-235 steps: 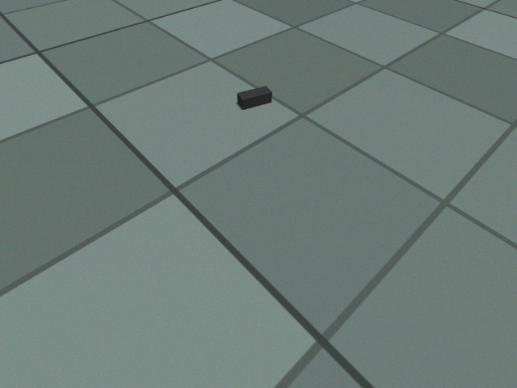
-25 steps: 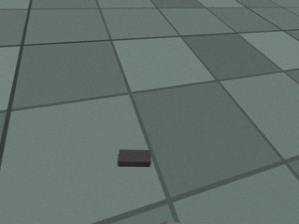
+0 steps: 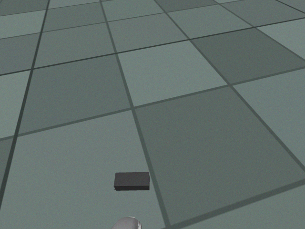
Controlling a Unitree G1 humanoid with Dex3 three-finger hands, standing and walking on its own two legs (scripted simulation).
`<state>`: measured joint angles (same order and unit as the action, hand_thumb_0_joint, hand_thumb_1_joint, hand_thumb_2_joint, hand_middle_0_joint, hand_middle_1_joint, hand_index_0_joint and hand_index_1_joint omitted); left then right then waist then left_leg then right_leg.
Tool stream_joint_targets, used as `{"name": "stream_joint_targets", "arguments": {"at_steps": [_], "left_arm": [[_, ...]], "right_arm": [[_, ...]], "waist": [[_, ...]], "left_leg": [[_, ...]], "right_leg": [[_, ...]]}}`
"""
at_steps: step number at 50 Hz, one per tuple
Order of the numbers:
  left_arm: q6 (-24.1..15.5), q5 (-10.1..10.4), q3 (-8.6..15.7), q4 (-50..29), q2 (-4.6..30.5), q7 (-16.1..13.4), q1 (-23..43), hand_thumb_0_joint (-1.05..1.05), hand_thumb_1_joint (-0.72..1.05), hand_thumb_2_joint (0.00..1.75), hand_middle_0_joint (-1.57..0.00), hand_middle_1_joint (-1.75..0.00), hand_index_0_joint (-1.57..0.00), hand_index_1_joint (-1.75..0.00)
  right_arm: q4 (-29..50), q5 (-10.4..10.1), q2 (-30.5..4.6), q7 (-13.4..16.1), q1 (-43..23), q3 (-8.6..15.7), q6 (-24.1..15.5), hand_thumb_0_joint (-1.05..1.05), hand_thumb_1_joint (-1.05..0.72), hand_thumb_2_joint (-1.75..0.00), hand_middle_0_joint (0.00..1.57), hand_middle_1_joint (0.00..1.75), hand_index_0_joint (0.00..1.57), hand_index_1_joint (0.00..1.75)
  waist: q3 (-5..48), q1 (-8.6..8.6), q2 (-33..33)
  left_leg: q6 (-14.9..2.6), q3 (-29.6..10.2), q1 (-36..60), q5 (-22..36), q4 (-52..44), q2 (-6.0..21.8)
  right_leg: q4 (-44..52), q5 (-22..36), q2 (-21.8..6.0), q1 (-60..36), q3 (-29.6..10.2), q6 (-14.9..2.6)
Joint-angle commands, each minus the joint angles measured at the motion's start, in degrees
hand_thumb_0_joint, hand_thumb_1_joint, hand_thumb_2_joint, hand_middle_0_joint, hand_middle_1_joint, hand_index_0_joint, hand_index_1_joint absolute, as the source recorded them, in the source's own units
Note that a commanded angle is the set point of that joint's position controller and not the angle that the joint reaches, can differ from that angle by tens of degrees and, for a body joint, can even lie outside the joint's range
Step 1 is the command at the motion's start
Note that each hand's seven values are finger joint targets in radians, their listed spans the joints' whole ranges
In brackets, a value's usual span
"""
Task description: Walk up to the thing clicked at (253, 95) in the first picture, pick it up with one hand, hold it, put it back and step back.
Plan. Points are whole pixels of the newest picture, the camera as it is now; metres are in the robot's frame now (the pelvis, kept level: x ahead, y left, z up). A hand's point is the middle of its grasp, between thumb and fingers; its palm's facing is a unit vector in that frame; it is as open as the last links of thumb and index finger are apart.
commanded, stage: walk up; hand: left
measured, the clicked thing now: (132, 181) +0.53 +0.20 -0.72
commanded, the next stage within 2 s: none
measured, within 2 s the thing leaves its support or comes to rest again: neither
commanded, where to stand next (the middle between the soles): +0.13 +0.04 m, yaw +3 degrees
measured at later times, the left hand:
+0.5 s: hand out of the picture +0.11 +0.30 -0.15, palm faces +0.05 -0.92 -0.39, open 7.4 cm
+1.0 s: hand out of the picture +0.10 +0.33 -0.16, palm faces +0.07 -0.92 -0.40, open 7.4 cm
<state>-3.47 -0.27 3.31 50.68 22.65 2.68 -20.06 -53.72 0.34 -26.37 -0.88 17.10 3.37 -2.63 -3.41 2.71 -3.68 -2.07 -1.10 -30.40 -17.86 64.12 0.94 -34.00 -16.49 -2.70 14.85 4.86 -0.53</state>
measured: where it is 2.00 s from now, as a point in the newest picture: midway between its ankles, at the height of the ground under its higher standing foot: outside the picture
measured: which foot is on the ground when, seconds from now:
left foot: up 0.00-0.26, down 0.28-0.66, up 0.68-0.84, down 0.86-1.00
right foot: down 0.00-0.32, up 0.34-0.58, down 0.60-1.00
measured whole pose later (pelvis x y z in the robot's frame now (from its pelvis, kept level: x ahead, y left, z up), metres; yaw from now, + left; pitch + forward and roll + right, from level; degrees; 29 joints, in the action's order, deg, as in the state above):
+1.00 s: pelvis +0.06 +0.05 -0.01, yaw +5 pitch -2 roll +0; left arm -0.5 -0.4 1.2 57.0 23.6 -0.4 -11.4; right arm -59.5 1.2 -21.0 -1.2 11.4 1.6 0.5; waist -4.2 0.2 1.2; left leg 0.0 -0.3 -15.0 -19.5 36.8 0.0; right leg -38.3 -20.6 -3.7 19.2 -1.3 0.0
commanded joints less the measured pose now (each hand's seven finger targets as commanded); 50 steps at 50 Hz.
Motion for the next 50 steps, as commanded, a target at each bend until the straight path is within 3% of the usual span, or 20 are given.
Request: {"name": "stream_joint_targets", "arguments": {"at_steps": [1, 4, 11, 13, 15, 16, 17, 18, 21, 27, 30, 31, 32, 33, 37, 43, 45, 46, 47, 50], "left_arm": [[-3.21, 0.50, 3.72, -3.55, 15.82, -2.90, -1.30, 0.00, 0.90, 0.90, -0.20, -0.30, -0.20, -0.30], [-3.22, 0.07, 3.10, -3.72, 15.34, -4.20, -0.84, 0.00, 0.90, 0.90, -0.20, -0.30, -0.20, -0.30], [-1.54, 0.08, 2.89, -4.68, 16.04, -5.25, 0.52, 0.00, 0.90, 0.90, -0.20, -0.30, -0.20, -0.30], [-1.04, 0.61, 2.70, -4.71, 16.19, -5.31, 2.18, 0.00, 0.90, 0.90, -0.20, -0.30, -0.20, -0.30], [-1.20, 0.97, 1.09, -5.97, 12.26, -5.01, 0.03, 0.00, 0.90, 0.90, -0.20, -0.30, -0.20, -0.30], [-1.18, 1.36, 0.18, -6.25, 8.74, -4.79, -2.61, 0.00, 0.90, 0.90, -0.20, -0.30, -0.20, -0.30], [-0.33, 0.89, 0.94, -5.03, 11.67, -5.47, -0.05, 0.00, 0.90, 0.90, -0.20, -0.30, -0.20, -0.30], [0.17, 0.18, 0.72, -4.50, 13.06, -5.54, 2.38, 0.00, 0.90, 0.90, -0.20, -0.30, -0.20, -0.30], [0.53, 0.41, 1.15, -2.81, 12.85, -4.49, 1.81, 0.00, 0.90, 0.90, -0.20, -0.30, -0.20, -0.30], [-0.76, 0.09, 1.19, -0.09, 10.62, -5.49, -0.47, 0.00, 0.90, 0.90, -0.20, -0.30, -0.20, -0.30], [-0.75, -0.54, 1.95, 1.42, 12.27, -5.99, -1.89, 0.00, 0.90, 0.90, -0.20, -0.30, -0.20, -0.30], [-1.07, -1.15, 2.34, 0.79, 13.88, -6.12, -0.67, 0.00, 0.90, 0.90, -0.20, -0.30, -0.20, -0.30], [-1.64, -2.01, 2.88, -0.20, 17.67, -6.15, 1.38, 0.00, 0.90, 0.90, -0.20, -0.30, -0.20, -0.30], [-1.16, -1.63, 3.48, -0.66, 21.37, -6.13, 6.01, 0.00, 0.90, 0.90, -0.20, -0.30, -0.20, -0.30], [-1.32, -1.46, 2.19, -1.12, 15.50, -5.62, 8.52, 0.00, 0.90, 0.90, -0.20, -0.30, -0.20, -0.30], [1.06, -0.95, 1.02, -0.89, 13.40, -3.63, 11.58, 0.00, 0.90, 0.90, -0.20, -0.30, -0.20, -0.30], [1.79, 0.14, -0.55, -1.12, 8.05, -3.33, 10.16, 0.00, 0.90, 0.90, -0.20, -0.30, -0.20, -0.30], [2.30, 0.24, 0.37, 0.86, 10.68, -3.80, 9.56, 0.00, 0.90, 0.90, -0.20, -0.30, -0.20, -0.30], [2.16, -0.10, 0.91, 2.40, 12.95, -3.77, 9.64, 0.00, 0.90, 0.90, -0.20, -0.30, -0.20, -0.30], [1.13, 0.21, 0.41, 4.46, 11.21, -3.25, 8.87, 0.00, 0.90, 0.90, -0.20, -0.30, -0.20, -0.30]], "right_arm": [[3.80, 0.13, -8.08, -0.21, 2.64, 2.47, 0.50, 0.00, -0.90, -0.90, 0.20, 0.30, 0.20, 0.30], [5.53, 0.30, -6.23, -0.30, -0.60, 2.20, 1.87, 0.00, -0.90, -0.90, 0.20, 0.30, 0.20, 0.30], [7.97, 0.60, -5.34, -0.64, -7.69, 2.08, 2.50, 0.00, -0.90, -0.90, 0.20, 0.30, 0.20, 0.30], [7.05, 1.00, -5.41, -0.48, -4.92, 2.08, 1.95, 0.00, -0.90, -0.90, 0.20, 0.30, 0.20, 0.30], [5.38, 1.26, -10.85, -0.03, 2.49, 4.22, 1.08, 0.00, -0.90, -0.90, 0.20, 0.30, 0.20, 0.30], [6.30, 0.98, -14.34, 0.28, 2.32, 5.13, 0.87, 0.00, -0.90, -0.90, 0.20, 0.30, 0.20, 0.30], [5.58, -0.64, -14.48, 0.39, 3.67, 5.35, 1.38, 0.00, -0.90, -0.90, 0.20, 0.30, 0.20, 0.30], [5.69, -1.02, -13.66, 0.47, 2.34, 5.43, 1.86, 0.00, -0.90, -0.90, 0.20, 0.30, 0.20, 0.30], [8.25, 0.01, -9.88, 0.64, -6.59, 3.24, 1.94, 0.00, -0.90, -0.90, 0.20, 0.30, 0.20, 0.30], [8.66, 0.90, -9.60, -0.10, -8.64, 2.62, 2.65, 0.00, -0.90, -0.90, 0.20, 0.30, 0.20, 0.30], [9.50, 0.27, -7.51, -0.63, -11.70, 1.84, 3.83, 0.00, -0.90, -0.90, 0.20, 0.30, 0.20, 0.30], [9.02, 0.09, -5.07, -0.67, -10.49, 1.14, 4.08, 0.00, -0.90, -0.90, 0.20, 0.30, 0.20, 0.30], [8.98, -0.11, -2.50, -0.73, -10.00, 0.44, 4.32, 0.00, -0.90, -0.90, 0.20, 0.30, 0.20, 0.30], [8.01, 0.76, -7.20, -0.09, -10.79, 1.98, 5.00, 0.00, -0.90, -0.90, 0.20, 0.30, 0.20, 0.30], [3.55, 0.45, -7.54, -0.54, -6.70, 2.48, 4.53, 0.00, -0.90, -0.90, 0.20, 0.30, 0.20, 0.30], [-1.32, 0.65, -6.79, 0.10, -3.37, 1.86, 1.76, 0.00, -0.90, -0.90, 0.20, 0.30, 0.20, 0.30], [-0.84, 1.77, -10.99, 1.13, -4.70, 2.51, 0.51, 0.00, -0.90, -0.90, 0.20, 0.30, 0.20, 0.30], [0.25, 0.86, -14.58, 1.14, -9.22, 2.68, 0.54, 0.00, -0.90, -0.90, 0.20, 0.30, 0.20, 0.30], [0.37, 0.39, -14.26, 1.00, -12.63, 2.62, 0.66, 0.00, -0.90, -0.90, 0.20, 0.30, 0.20, 0.30], [-0.28, 0.28, -7.95, 0.97, -14.41, 0.27, 0.31, 0.00, -0.90, -0.90, 0.20, 0.30, 0.20, 0.30]], "waist": [[-2.86, -1.48, 9.00], [-1.08, -1.51, 9.34], [2.79, 0.48, 12.74], [5.69, -1.99, 11.43], [12.90, -6.01, -1.46], [15.04, -4.67, -11.14], [15.79, -6.64, -8.92], [11.69, -6.28, -5.49], [1.72, -2.87, -1.47], [4.33, -2.59, -5.14], [4.48, -0.29, -2.36], [4.15, -0.23, 3.41], [2.32, -0.87, 13.99], [-0.08, -1.00, 13.57], [0.99, -2.66, 10.83], [5.66, -4.01, 12.02], [5.88, -3.08, -0.72], [3.90, -2.50, -2.96], [1.03, -1.49, -0.56], [2.12, -0.38, -0.06]], "left_leg": [[0.99, -6.74, -5.27, 3.62, -5.71, 0.98], [1.21, -6.14, -1.41, 5.19, -10.98, -0.55], [-0.82, 1.78, 6.29, 4.63, -23.18, 0.06], [-2.50, 2.63, 13.10, 8.27, -31.80, -0.41], [-7.56, -8.28, 30.80, 22.08, -36.45, 4.74], [-13.06, -24.36, 41.45, 32.63, -34.99, 14.82], [-18.93, -31.04, 40.46, 24.77, -38.81, 19.99], [-19.11, -29.52, 32.59, 17.03, -41.58, 20.14], [-11.99, -13.73, 14.96, 8.52, -42.82, 10.86], [-11.40, -9.53, 13.87, 21.47, -36.16, 9.64], [-6.71, -8.33, 4.86, 4.70, -32.62, 7.07], [-4.17, -7.34, 0.92, -1.73, -28.68, 4.69], [-0.56, -3.53, -2.87, -8.88, -19.69, -1.41], [0.09, -3.71, 2.33, -14.29, -9.83, -0.49], [0.44, -4.22, 4.48, -8.35, -11.10, 0.21], [1.58, 2.10, 21.54, 0.41, -38.31, -2.00], [-2.38, -19.64, 24.34, 1.16, -45.54, 11.57], [-8.46, -26.41, 15.34, -8.33, -47.20, 18.17], [-9.57, -23.82, 7.16, -11.73, -46.45, 17.38], [-1.25, -6.89, 10.21, 5.27, -38.55, 6.19]], "right_leg": [[14.08, 28.63, -14.41, -5.59, -12.45, -7.00], [10.68, 45.38, -14.40, -6.34, -6.97, -5.97], [3.48, 42.87, -14.17, -9.02, -4.77, -7.36], [-4.05, 41.07, -13.51, -8.15, -3.40, -7.27], [-22.31, 22.99, -6.35, 1.96, -0.11, -2.50], [-29.58, -11.42, 1.13, 17.05, -0.24, -0.02], [-32.94, -19.98, 0.96, 19.07, -1.96, -0.86], [-32.86, -20.18, -1.00, 18.32, -3.93, -0.99], [-24.70, -13.65, -2.24, 12.16, -5.67, -1.40], [-4.88, -2.06, 1.17, 1.98, -1.09, 0.85], [2.44, 4.73, 1.53, -7.83, -3.31, -0.79], [8.35, 0.23, -3.95, -9.32, -11.87, -2.54], [17.92, -8.48, -16.64, -6.10, -30.80, -6.73], [21.24, -13.80, -23.44, 5.11, -35.75, -13.07], [14.69, -1.61, -13.80, 1.06, -20.48, -9.29], [3.43, -2.57, -6.73, 5.16, -9.89, -4.83], [-9.54, -3.42, -0.18, 13.15, -4.83, -0.48], [-9.66, -13.32, 0.41, 10.01, -5.05, -0.04], [-8.91, -11.22, -1.33, 2.87, -6.47, -0.34], [4.74, 8.49, -2.12, -3.39, -8.18, -1.40]]}}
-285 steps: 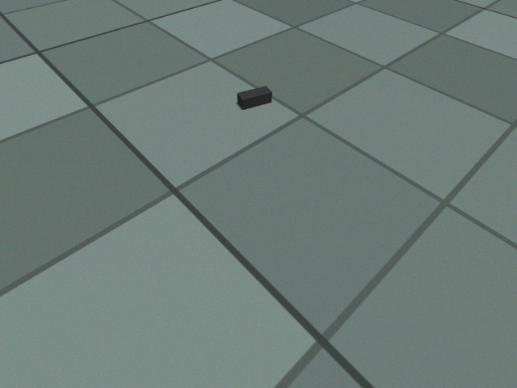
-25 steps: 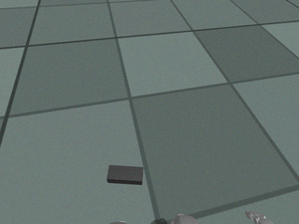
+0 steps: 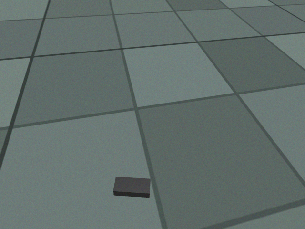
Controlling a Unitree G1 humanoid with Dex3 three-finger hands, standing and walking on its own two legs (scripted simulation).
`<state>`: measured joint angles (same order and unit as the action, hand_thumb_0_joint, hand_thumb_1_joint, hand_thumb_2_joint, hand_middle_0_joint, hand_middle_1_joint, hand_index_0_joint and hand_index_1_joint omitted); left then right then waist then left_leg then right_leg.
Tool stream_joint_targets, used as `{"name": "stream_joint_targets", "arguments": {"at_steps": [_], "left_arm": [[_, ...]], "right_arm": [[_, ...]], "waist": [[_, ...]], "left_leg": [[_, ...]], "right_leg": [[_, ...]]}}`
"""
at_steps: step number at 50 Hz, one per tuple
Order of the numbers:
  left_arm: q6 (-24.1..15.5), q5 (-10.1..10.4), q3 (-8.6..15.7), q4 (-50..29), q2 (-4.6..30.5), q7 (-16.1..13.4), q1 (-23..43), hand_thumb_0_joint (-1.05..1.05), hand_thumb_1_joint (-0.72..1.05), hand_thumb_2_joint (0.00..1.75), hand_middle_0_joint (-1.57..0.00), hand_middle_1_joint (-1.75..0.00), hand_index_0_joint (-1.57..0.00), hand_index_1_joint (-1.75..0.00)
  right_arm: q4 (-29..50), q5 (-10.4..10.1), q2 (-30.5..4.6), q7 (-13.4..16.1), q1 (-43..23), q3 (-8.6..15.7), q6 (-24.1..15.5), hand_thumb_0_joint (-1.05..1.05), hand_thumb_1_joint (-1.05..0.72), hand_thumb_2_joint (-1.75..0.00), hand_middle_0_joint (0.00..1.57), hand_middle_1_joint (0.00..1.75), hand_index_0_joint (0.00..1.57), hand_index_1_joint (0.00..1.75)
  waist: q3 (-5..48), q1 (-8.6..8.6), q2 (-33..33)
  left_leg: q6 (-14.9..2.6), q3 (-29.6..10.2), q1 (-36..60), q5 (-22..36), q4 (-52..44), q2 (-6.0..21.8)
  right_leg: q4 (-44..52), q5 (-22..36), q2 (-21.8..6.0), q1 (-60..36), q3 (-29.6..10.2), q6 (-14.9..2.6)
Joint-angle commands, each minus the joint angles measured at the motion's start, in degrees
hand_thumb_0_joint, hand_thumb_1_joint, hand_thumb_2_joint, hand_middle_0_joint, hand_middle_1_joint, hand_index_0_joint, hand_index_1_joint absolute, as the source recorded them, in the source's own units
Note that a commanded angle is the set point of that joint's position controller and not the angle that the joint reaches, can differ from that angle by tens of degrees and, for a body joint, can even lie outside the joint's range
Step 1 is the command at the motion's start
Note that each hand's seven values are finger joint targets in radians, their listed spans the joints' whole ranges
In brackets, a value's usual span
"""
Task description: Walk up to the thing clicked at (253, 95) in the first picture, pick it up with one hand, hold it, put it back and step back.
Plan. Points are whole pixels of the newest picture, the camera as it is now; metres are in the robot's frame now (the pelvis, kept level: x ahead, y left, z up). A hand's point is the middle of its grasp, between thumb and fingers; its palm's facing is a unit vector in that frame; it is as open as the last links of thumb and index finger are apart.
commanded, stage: walk up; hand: left
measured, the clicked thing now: (132, 187) +0.48 +0.10 -0.72
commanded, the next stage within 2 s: stand in 1.26 s
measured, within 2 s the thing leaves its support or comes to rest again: neither
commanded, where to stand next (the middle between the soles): +0.07 -0.02 m, yaw -3 degrees
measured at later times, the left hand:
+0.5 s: hand out of the picture +0.10 +0.25 -0.14, palm faces -0.02 -0.94 -0.34, open 7.4 cm
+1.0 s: hand out of the picture +0.12 +0.24 -0.13, palm faces -0.06 -0.94 -0.34, open 7.4 cm
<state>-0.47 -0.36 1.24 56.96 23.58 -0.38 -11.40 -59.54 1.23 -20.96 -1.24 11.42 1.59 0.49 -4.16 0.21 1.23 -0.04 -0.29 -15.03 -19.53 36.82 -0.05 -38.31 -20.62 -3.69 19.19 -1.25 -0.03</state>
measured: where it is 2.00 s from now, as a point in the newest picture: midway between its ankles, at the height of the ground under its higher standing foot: outside the picture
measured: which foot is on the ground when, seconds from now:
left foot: down 0.00-1.00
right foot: down 0.00-1.00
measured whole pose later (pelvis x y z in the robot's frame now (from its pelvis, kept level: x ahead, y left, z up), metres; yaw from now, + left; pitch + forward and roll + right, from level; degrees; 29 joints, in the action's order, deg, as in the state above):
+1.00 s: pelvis +0.02 -0.01 +0.02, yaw -2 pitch -2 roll +0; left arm -0.4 -0.3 0.6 65.4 19.6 0.4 -5.1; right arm -66.3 0.8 -20.6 -0.4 6.1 1.3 -0.4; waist -3.2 -0.5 0.1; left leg 1.4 1.7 -4.6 -13.1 20.0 1.8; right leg -21.6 -9.4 -2.0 10.0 -2.5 2.2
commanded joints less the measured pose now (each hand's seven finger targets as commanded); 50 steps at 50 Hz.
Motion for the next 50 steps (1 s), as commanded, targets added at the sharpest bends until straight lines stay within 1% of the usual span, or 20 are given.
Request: {"name": "stream_joint_targets", "arguments": {"at_steps": [1, 2, 3, 4, 5, 6, 7, 8, 12, 13, 16, 19, 23, 27, 32, 36, 38, 40, 46, 50], "left_arm": [[-1.94, 0.53, 2.73, -1.49, 10.90, -0.29, 0.30, 0.00, 0.90, 0.90, -0.20, -0.30, -0.20, -0.30], [-1.87, 0.67, 2.50, -1.26, 11.04, -0.30, 2.08, 0.00, 0.90, 0.90, -0.20, -0.30, -0.20, -0.30], [-1.72, 0.61, 2.12, -1.04, 10.90, -0.19, 3.38, 0.00, 0.90, 0.90, -0.20, -0.30, -0.20, -0.30], [-1.49, 0.60, 1.65, -0.79, 10.72, -0.09, 4.14, 0.00, 0.90, 0.90, -0.20, -0.30, -0.20, -0.30], [-1.25, 0.51, 1.36, -0.43, 10.27, 0.11, 4.78, 0.00, 0.90, 0.90, -0.20, -0.30, -0.20, -0.30], [-1.01, 0.68, 1.14, 0.17, 9.92, 0.27, 4.56, 0.00, 0.90, 0.90, -0.20, -0.30, -0.20, -0.30], [-1.07, 0.59, 1.20, 0.93, 10.17, 0.29, 4.39, 0.00, 0.90, 0.90, -0.20, -0.30, -0.20, -0.30], [-1.15, 0.56, 1.13, 1.83, 10.06, 0.31, 4.25, 0.00, 0.90, 0.90, -0.20, -0.30, -0.20, -0.30], [-1.73, 0.68, 0.95, 3.32, 10.25, 0.25, 4.97, 0.00, 0.90, 0.90, -0.20, -0.30, -0.20, -0.30], [-1.82, 0.60, 0.90, 3.46, 10.36, 0.20, 5.44, 0.00, 0.90, 0.90, -0.20, -0.30, -0.20, -0.30], [-1.76, 0.71, 0.72, 3.96, 9.77, 0.12, 6.99, 0.00, 0.90, 0.90, -0.20, -0.30, -0.20, -0.30], [-1.70, 0.51, 0.65, 4.66, 9.42, 0.09, 7.41, 0.00, 0.90, 0.90, -0.20, -0.30, -0.20, -0.30], [-1.60, 0.39, 0.61, 4.92, 9.05, 0.12, 8.39, 0.00, 0.90, 0.90, -0.20, -0.30, -0.20, -0.30], [-1.38, 0.15, 0.67, 5.22, 8.85, 0.24, 8.68, 0.00, 0.90, 0.90, -0.20, -0.30, -0.20, -0.30], [-1.42, 0.07, 1.04, 5.38, 8.84, 0.23, 8.83, 0.00, 0.90, 0.90, -0.20, -0.30, -0.20, -0.30], [-1.24, -0.09, 1.28, 5.21, 8.95, 0.22, 9.36, 0.00, 0.90, 0.90, -0.20, -0.30, -0.20, -0.30], [-1.23, -0.08, 1.29, 5.29, 8.85, 0.23, 8.76, 0.00, 0.90, 0.90, -0.20, -0.30, -0.20, -0.30], [-1.18, -0.15, 1.35, 4.88, 8.70, 0.25, 9.33, 0.00, 0.90, 0.90, -0.20, -0.30, -0.20, -0.30], [-1.07, 0.00, 1.52, 4.85, 8.36, 0.20, 8.67, 0.00, 0.90, 0.90, -0.20, -0.30, -0.20, -0.30], [-0.99, -0.08, 1.57, 4.75, 8.22, 0.13, 8.48, 0.00, 0.90, 0.90, -0.20, -0.30, -0.20, -0.30]], "right_arm": [[4.83, -0.88, -12.96, 1.44, -7.53, 1.82, -3.13, 0.00, -0.90, -0.90, 0.20, 0.30, 0.20, 0.30], [3.58, -0.98, -12.98, 1.44, -5.54, 1.78, -3.22, 0.00, -0.90, -0.90, 0.20, 0.30, 0.20, 0.30], [2.99, -0.90, -13.48, 1.41, -5.46, 1.80, -3.11, 0.00, -0.90, -0.90, 0.20, 0.30, 0.20, 0.30], [2.62, -0.86, -13.38, 1.50, -6.00, 1.80, -3.00, 0.00, -0.90, -0.90, 0.20, 0.30, 0.20, 0.30], [2.34, -0.67, -14.09, 1.58, -7.10, 2.04, -2.97, 0.00, -0.90, -0.90, 0.20, 0.30, 0.20, 0.30], [2.02, -0.58, -14.35, 1.64, -8.29, 2.06, -2.97, 0.00, -0.90, -0.90, 0.20, 0.30, 0.20, 0.30], [1.86, -0.66, -14.53, 1.67, -8.82, 1.91, -3.06, 0.00, -0.90, -0.90, 0.20, 0.30, 0.20, 0.30], [1.47, -0.83, -14.00, 1.63, -8.79, 1.78, -3.08, 0.00, -0.90, -0.90, 0.20, 0.30, 0.20, 0.30], [0.57, -1.22, -12.58, 1.78, -9.18, 1.41, -3.25, 0.00, -0.90, -0.90, 0.20, 0.30, 0.20, 0.30], [0.42, -1.25, -12.66, 1.80, -9.12, 1.54, -3.24, 0.00, -0.90, -0.90, 0.20, 0.30, 0.20, 0.30], [-0.38, -1.34, -12.43, 1.81, -9.21, 1.65, -3.04, 0.00, -0.90, -0.90, 0.20, 0.30, 0.20, 0.30], [-0.57, -1.35, -12.36, 1.80, -10.19, 1.86, -2.79, 0.00, -0.90, -0.90, 0.20, 0.30, 0.20, 0.30], [-1.09, -1.10, -12.09, 1.76, -11.02, 1.82, -2.51, 0.00, -0.90, -0.90, 0.20, 0.30, 0.20, 0.30], [-1.45, -0.94, -12.28, 1.57, -11.79, 1.81, -2.42, 0.00, -0.90, -0.90, 0.20, 0.30, 0.20, 0.30], [-1.88, -0.90, -11.81, 1.49, -11.28, 1.63, -2.60, 0.00, -0.90, -0.90, 0.20, 0.30, 0.20, 0.30], [-2.01, -0.77, -11.95, 1.45, -10.90, 1.72, -2.42, 0.00, -0.90, -0.90, 0.20, 0.30, 0.20, 0.30], [-2.12, -0.80, -11.83, 1.46, -10.70, 1.68, -2.41, 0.00, -0.90, -0.90, 0.20, 0.30, 0.20, 0.30], [-2.39, -0.64, -11.76, 1.49, -9.81, 1.63, -2.50, 0.00, -0.90, -0.90, 0.20, 0.30, 0.20, 0.30], [-2.46, -0.79, -11.82, 1.64, -8.88, 1.64, -2.68, 0.00, -0.90, -0.90, 0.20, 0.30, 0.20, 0.30], [-2.36, -0.66, -11.93, 1.67, -8.66, 1.75, -2.64, 0.00, -0.90, -0.90, 0.20, 0.30, 0.20, 0.30]], "waist": [[4.26, 1.86, -5.30], [5.50, 0.74, -5.55], [4.85, 0.22, -6.89], [3.47, 0.19, -7.10], [2.69, 0.21, -7.28], [2.01, 0.80, -7.26], [2.36, 1.02, -6.52], [2.80, 1.06, -6.17], [6.02, 0.53, -4.06], [7.36, 0.07, -3.25], [7.71, -0.30, -2.36], [8.14, -0.37, -1.37], [6.94, -0.47, -0.50], [5.51, -0.25, -0.62], [6.72, -0.15, -0.04], [5.42, -0.30, -0.30], [5.75, -0.08, 0.08], [5.91, -0.41, -0.08], [6.82, -0.21, -0.60], [6.48, -0.33, -0.78]], "left_leg": [[-2.48, -6.64, -4.05, 11.86, -9.44, 6.45], [-2.09, -6.97, -3.46, 10.98, -10.20, 6.01], [-2.51, -7.74, -3.70, 5.35, -12.93, 6.54], [-2.77, -8.60, -3.51, 0.91, -15.71, 6.96], [-3.02, -9.73, -2.68, -1.03, -17.35, 8.07], [-3.19, -10.12, -2.00, -1.87, -18.27, 8.75], [-3.39, -9.90, -1.25, 0.51, -17.75, 9.26], [-3.23, -9.18, -1.12, 2.19, -17.34, 8.66], [-1.99, -4.82, 3.87, 13.00, -14.79, 6.67], [-1.95, -4.09, 5.60, 15.99, -14.12, 6.56], [-1.69, -3.45, 7.42, 17.85, -14.91, 6.58], [-1.87, -3.07, 8.45, 17.88, -15.23, 6.80], [-1.63, -2.87, 7.99, 15.25, -16.99, 6.52], [-1.69, -3.08, 7.79, 11.47, -18.94, 6.63], [-1.17, -2.37, 9.41, 13.91, -19.36, 6.60], [-1.27, -2.41, 8.23, 11.16, -19.83, 6.43], [-1.30, -2.30, 8.91, 10.85, -19.65, 6.37], [-1.16, -2.12, 8.39, 10.62, -20.17, 6.29], [-1.24, -2.09, 9.23, 13.65, -20.17, 6.82], [-1.35, -1.62, 9.82, 13.78, -20.07, 6.99]], "right_leg": [[9.59, 17.75, -1.84, -9.70, -3.11, -2.62], [9.75, 17.30, -2.40, -10.18, -4.43, -3.01], [9.60, 13.40, -2.06, -9.10, -3.69, -2.84], [9.56, 10.16, -1.54, -7.70, -3.24, -2.53], [9.98, 7.73, -0.50, -7.00, -1.94, -1.96], [10.84, 6.81, -0.05, -6.26, -1.42, -1.45], [11.66, 8.16, -0.32, -6.98, -1.18, -1.43], [12.31, 9.56, -0.72, -8.15, -1.90, -1.57], [14.31, 21.09, -3.02, -10.61, -3.56, -1.87], [14.51, 23.81, -3.37, -10.84, -3.47, -1.78], [15.22, 24.81, -3.54, -10.80, -3.50, -1.48], [16.02, 24.15, -3.52, -11.24, -3.32, -1.41], [17.49, 22.07, -3.49, -11.13, -3.73, -1.13], [18.98, 17.94, -3.21, -10.36, -3.83, -0.83], [19.19, 19.76, -3.19, -11.19, -4.03, -0.80], [20.06, 15.66, -2.76, -11.07, -4.19, -0.79], [20.40, 15.78, -2.78, -10.88, -4.49, -0.79], [20.25, 16.51, -2.78, -11.30, -4.59, -0.86], [19.14, 20.01, -2.77, -12.72, -4.37, -1.00], [19.08, 20.47, -2.60, -12.03, -4.14, -1.02]]}}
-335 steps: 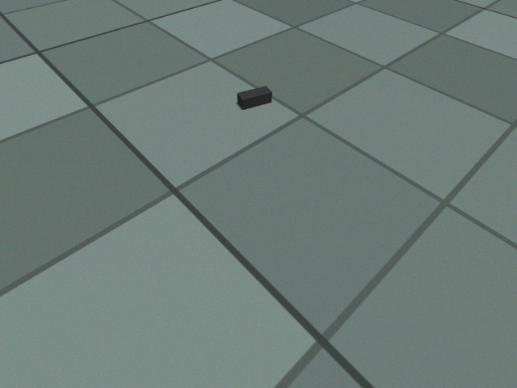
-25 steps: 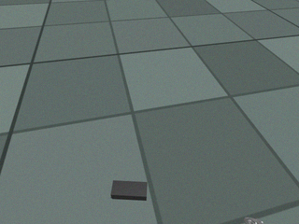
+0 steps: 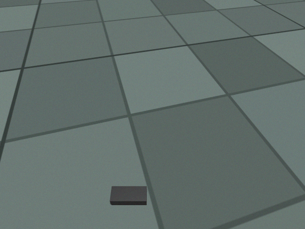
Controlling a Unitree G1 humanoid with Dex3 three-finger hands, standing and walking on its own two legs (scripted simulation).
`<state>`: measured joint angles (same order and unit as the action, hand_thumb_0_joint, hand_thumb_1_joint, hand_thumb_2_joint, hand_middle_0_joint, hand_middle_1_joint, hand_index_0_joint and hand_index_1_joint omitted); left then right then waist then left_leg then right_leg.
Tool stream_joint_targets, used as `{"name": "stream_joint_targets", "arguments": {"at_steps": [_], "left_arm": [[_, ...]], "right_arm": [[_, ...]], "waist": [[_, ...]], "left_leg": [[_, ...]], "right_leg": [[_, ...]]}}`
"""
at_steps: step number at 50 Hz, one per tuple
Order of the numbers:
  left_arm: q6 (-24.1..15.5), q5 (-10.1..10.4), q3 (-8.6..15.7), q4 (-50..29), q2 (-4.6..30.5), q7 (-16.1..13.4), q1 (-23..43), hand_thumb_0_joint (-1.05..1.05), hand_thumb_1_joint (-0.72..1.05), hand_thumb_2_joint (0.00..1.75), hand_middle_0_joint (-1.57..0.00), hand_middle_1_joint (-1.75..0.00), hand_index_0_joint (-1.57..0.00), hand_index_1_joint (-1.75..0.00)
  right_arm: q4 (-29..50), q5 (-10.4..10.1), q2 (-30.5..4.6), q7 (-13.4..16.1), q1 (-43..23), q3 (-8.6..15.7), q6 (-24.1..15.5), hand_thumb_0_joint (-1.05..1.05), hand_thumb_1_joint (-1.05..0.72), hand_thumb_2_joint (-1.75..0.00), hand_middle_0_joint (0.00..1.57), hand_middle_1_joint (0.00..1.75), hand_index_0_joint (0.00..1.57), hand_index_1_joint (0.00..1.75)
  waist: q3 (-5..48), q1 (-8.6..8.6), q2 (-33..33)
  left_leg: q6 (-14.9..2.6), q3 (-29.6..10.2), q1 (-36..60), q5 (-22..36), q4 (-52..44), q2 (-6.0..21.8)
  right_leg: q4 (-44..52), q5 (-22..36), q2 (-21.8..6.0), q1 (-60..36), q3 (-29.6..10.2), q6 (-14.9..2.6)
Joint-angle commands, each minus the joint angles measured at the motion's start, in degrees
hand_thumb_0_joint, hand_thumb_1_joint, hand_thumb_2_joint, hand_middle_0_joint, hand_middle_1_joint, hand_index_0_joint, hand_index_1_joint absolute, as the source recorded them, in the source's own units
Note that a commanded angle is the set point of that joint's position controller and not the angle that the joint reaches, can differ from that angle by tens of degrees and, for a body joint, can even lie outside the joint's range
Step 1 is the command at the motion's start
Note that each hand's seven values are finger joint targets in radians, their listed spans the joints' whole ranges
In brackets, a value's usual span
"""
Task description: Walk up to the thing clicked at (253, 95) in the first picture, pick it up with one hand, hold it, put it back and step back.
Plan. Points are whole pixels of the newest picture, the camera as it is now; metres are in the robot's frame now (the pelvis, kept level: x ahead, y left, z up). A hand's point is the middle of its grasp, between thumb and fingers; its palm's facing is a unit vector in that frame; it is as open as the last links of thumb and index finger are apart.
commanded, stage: walk up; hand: left
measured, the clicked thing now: (129, 195) +0.45 +0.13 -0.74
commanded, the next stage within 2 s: stand in 0.26 s
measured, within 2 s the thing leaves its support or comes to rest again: neither
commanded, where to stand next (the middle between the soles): +0.04 +0.00 m, yaw +0 degrees
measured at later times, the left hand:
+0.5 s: hand out of the picture +0.09 +0.25 -0.15, palm faces -0.01 -0.94 -0.35, open 7.4 cm
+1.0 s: hand out of the picture +0.06 +0.25 -0.16, palm faces -0.01 -0.94 -0.35, open 7.4 cm
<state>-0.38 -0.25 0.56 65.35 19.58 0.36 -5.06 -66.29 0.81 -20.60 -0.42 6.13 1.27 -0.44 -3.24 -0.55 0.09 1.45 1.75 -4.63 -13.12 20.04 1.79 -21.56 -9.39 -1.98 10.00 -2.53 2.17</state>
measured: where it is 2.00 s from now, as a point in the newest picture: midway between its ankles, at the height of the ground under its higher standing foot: outside the picture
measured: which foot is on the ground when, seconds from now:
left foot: down 0.00-1.00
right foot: down 0.00-1.00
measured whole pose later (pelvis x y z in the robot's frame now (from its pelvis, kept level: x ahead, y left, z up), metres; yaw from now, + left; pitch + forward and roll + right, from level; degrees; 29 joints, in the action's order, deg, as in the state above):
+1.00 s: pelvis +0.00 -0.01 +0.00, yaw +1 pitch -2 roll +0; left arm -0.5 -0.3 0.1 65.3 20.5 0.2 -6.5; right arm -66.2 0.9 -20.4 -0.9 6.4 1.1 0.1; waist -3.1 0.0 0.0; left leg 1.9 0.8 -5.0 -11.8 18.4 2.1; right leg -19.5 -8.1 -1.8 9.8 -1.5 1.8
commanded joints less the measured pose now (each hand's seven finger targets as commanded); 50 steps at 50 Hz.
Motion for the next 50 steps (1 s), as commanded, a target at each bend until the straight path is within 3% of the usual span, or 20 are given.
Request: {"name": "stream_joint_targets", "arguments": {"at_steps": [1, 12, 14, 21, 37, 41, 47, 50], "left_arm": [[-1.02, -0.13, 2.20, -3.51, 12.12, -0.57, 2.66, 0.00, 0.90, 0.90, -0.20, -0.30, -0.20, -0.30], [-0.88, -0.29, 2.24, -3.89, 12.04, -0.48, 2.74, 0.00, 0.90, 0.90, -0.20, -0.30, -0.20, -0.30], [-1.23, 0.11, 2.30, -3.97, 13.15, -0.78, 3.30, 0.00, 0.90, 0.90, -0.20, -0.30, -0.20, -0.30], [-1.29, 0.07, 2.01, -3.77, 12.74, -0.87, 2.93, 0.00, 0.90, 0.90, -0.20, -0.30, -0.20, -0.30], [-1.27, -0.22, 1.88, -3.58, 13.62, -0.75, 2.33, 0.00, 0.90, 0.90, -0.20, -0.30, -0.20, -0.30], [-1.39, -0.14, 1.87, -3.88, 13.33, -0.68, 1.96, 0.00, 0.90, 0.90, -0.20, -0.30, -0.20, -0.30], [-1.25, -0.15, 1.84, -3.90, 13.56, -0.69, 1.88, 0.00, 0.90, 0.90, -0.20, -0.30, -0.20, -0.30], [-1.39, -0.17, 1.68, -3.99, 13.32, -0.70, 1.37, 0.00, 0.90, 0.90, -0.20, -0.30, -0.20, -0.30]], "right_arm": [[4.21, -0.28, -12.12, 0.84, -3.27, 2.07, -1.66, 0.00, -0.90, -0.90, 0.20, 0.30, 0.20, 0.30], [4.70, -0.19, -12.15, 0.83, -2.71, 1.96, -1.69, 0.00, -0.90, -0.90, 0.20, 0.30, 0.20, 0.30], [4.63, -0.62, -11.82, 0.86, -3.67, 1.84, -1.24, 0.00, -0.90, -0.90, 0.20, 0.30, 0.20, 0.30], [4.27, -0.57, -11.92, 0.79, -3.63, 1.78, -1.10, 0.00, -0.90, -0.90, 0.20, 0.30, 0.20, 0.30], [3.87, -0.19, -11.49, 0.34, -3.36, 1.72, -0.75, 0.00, -0.90, -0.90, 0.20, 0.30, 0.20, 0.30], [3.78, -0.12, -11.79, 0.31, -2.87, 1.77, -0.98, 0.00, -0.90, -0.90, 0.20, 0.30, 0.20, 0.30], [3.86, -0.14, -11.70, 0.31, -2.32, 1.74, -0.88, 0.00, -0.90, -0.90, 0.20, 0.30, 0.20, 0.30], [3.97, -0.16, -11.92, 0.41, -2.16, 1.73, -1.02, 0.00, -0.90, -0.90, 0.20, 0.30, 0.20, 0.30]], "waist": [[5.10, 0.32, 0.63], [4.60, 0.34, 0.15], [4.43, 0.19, 0.45], [7.15, 0.07, -0.25], [3.37, 0.21, 0.98], [4.05, 0.44, -0.33], [3.96, 0.36, 0.51], [4.98, 0.31, -0.30]], "left_leg": [[-2.76, -3.91, -1.18, 6.93, -3.37, 4.84], [-2.89, -3.35, -1.20, 5.36, -3.90, 5.12], [-1.84, -4.52, -1.07, 10.77, -3.91, 5.83], [-1.81, -4.17, 1.10, 12.65, -3.97, 6.05], [-2.02, -4.78, -1.49, 1.91, -5.45, 5.36], [-2.15, -4.93, -1.76, 3.85, -5.29, 5.53], [-2.21, -5.10, -2.42, 2.52, -5.36, 5.31], [-2.20, -5.10, -1.76, 5.89, -4.97, 5.75]], "right_leg": [[2.39, 8.92, -4.15, -2.70, -3.27, -3.06], [2.48, 7.82, -3.99, -2.28, -3.68, -3.12], [2.87, 11.96, -4.81, -2.97, -3.58, -2.81], [2.75, 13.98, -5.17, -4.70, -3.21, -3.03], [6.26, 0.96, -4.81, -1.05, -3.70, -2.60], [5.84, 3.79, -5.03, -2.26, -3.73, -2.73], [5.77, 1.14, -4.74, -1.85, -3.43, -2.85], [4.86, 6.28, -5.35, -2.94, -3.48, -3.07]]}}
